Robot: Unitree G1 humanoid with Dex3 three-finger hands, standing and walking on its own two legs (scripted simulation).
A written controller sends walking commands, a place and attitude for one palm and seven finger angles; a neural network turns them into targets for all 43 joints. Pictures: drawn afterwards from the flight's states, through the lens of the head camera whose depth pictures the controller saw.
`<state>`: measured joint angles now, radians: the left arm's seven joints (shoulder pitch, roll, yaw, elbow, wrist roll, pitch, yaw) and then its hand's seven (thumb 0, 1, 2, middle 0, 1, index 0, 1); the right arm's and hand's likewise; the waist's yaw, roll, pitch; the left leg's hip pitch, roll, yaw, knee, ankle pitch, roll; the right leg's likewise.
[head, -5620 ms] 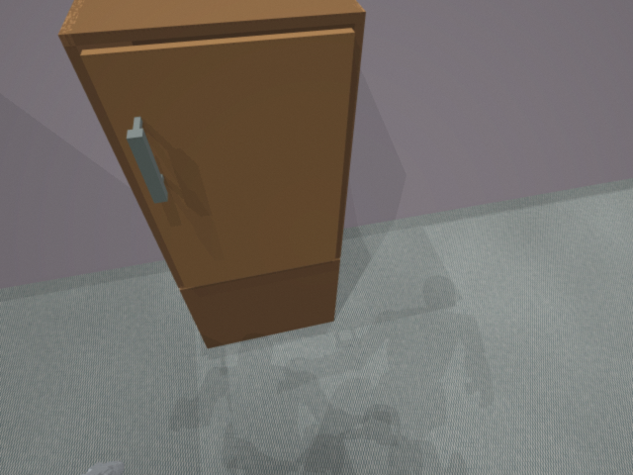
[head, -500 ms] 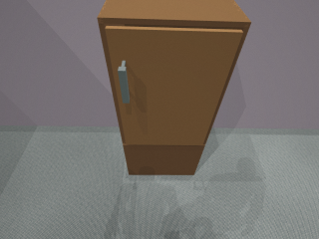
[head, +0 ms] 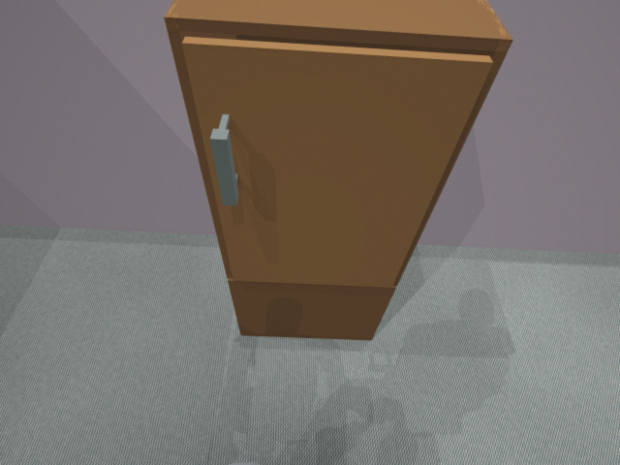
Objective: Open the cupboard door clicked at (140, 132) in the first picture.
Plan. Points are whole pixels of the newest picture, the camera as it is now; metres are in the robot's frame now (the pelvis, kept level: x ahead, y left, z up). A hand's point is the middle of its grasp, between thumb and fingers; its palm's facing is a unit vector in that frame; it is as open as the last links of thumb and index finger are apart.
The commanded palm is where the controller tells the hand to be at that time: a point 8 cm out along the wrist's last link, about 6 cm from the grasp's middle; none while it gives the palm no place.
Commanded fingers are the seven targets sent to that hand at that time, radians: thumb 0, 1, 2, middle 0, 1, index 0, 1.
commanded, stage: come to a stop and stand still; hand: left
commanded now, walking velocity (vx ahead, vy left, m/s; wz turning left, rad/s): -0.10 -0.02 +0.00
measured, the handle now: (228, 161) +0.52 +0.19 +0.07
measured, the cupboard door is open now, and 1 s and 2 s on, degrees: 0 0 0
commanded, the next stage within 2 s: look again from close up in 0.98 s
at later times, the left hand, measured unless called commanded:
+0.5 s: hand out of the picture +0.08 +0.17 -0.15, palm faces +0.00 -0.96 -0.28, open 7.4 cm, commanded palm none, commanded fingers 0.00 0.90 0.90 -0.20 -0.30 -0.20 -0.30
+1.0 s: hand out of the picture +0.03 +0.16 -0.16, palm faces +0.01 -0.97 -0.23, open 7.4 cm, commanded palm none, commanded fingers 0.00 0.90 0.90 -0.20 -0.30 -0.20 -0.30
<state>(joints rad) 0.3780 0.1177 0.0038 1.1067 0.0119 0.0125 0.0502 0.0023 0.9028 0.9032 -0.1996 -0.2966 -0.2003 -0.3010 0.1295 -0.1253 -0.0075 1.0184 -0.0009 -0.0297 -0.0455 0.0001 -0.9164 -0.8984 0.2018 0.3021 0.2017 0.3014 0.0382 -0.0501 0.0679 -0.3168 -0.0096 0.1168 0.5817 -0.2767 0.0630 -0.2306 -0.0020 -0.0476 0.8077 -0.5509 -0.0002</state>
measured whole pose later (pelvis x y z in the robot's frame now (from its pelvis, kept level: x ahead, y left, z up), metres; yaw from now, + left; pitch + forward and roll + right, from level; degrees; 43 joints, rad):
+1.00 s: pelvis +0.02 -0.03 +0.01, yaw +1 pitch +0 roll +1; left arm 0.25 0.20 -0.01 1.10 0.01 -0.01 0.02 0.00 0.90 0.90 -0.20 -0.30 -0.20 -0.30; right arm 0.19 -0.19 0.00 1.10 -0.01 -0.02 -0.02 0.00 -0.91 -0.90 0.20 0.30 0.20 0.30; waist 0.00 -0.01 0.03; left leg -0.21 0.02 0.07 0.46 -0.24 0.00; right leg -0.13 -0.01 -0.04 0.46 -0.32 -0.01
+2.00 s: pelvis +0.01 -0.04 +0.01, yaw +1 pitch +0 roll +0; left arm 0.23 0.20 0.01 1.04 0.02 0.01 0.05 0.00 0.90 0.90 -0.20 -0.30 -0.20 -0.30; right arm 0.18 -0.18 -0.03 1.05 0.00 0.00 -0.04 0.00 -0.91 -0.90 0.20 0.30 0.20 0.30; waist -0.01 0.00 0.06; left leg -0.28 0.04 0.06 0.52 -0.23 -0.01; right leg -0.18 0.00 -0.05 0.50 -0.32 -0.02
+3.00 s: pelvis -0.13 +0.01 +0.01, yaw +4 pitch -2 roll -1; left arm 0.37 0.15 0.03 1.02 0.02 0.03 0.03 0.00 0.91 0.90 -0.20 -0.30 -0.20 -0.30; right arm 0.33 -0.12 -0.04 1.06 -0.03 0.03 -0.03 0.00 -0.91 -0.90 0.20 0.30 0.20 0.30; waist -0.01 -0.01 -0.05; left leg -0.34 -0.06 0.05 0.35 -0.02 0.08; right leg -0.23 0.02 -0.08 0.74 -0.50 -0.05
